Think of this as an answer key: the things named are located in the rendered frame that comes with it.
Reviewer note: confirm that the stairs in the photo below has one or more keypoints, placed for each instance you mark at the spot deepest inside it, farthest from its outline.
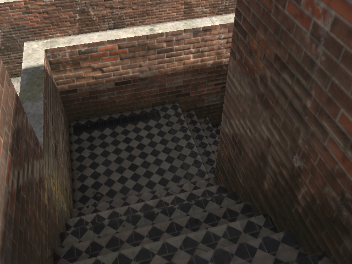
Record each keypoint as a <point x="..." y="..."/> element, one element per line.
<point x="193" y="223"/>
<point x="206" y="139"/>

